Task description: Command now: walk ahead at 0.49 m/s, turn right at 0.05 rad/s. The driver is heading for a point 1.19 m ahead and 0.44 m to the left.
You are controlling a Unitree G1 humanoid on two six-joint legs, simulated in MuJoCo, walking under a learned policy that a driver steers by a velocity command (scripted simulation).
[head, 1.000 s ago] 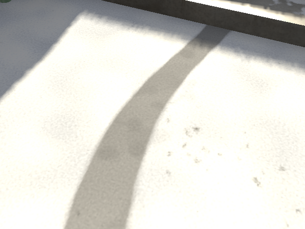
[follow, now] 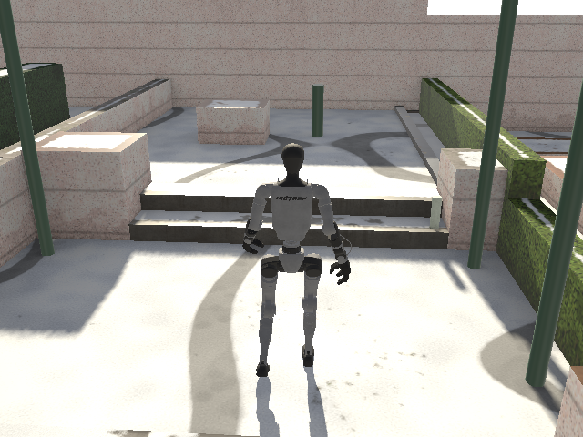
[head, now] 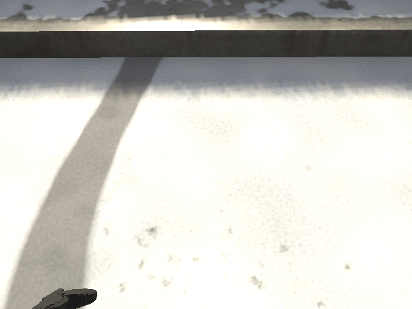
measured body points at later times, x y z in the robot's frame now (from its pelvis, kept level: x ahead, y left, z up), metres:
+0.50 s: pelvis +0.28 +0.04 -0.01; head +0.32 +0.05 +0.44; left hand +0.28 +0.33 -0.14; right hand +0.52 -0.18 -0.09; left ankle +0.38 +0.13 -0.73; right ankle +0.09 -0.10 -0.67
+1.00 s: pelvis +0.57 +0.06 +0.00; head +0.59 +0.07 +0.45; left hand +0.69 +0.37 -0.07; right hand +0.71 -0.20 -0.12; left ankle +0.39 +0.12 -0.68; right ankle +0.69 -0.01 -0.73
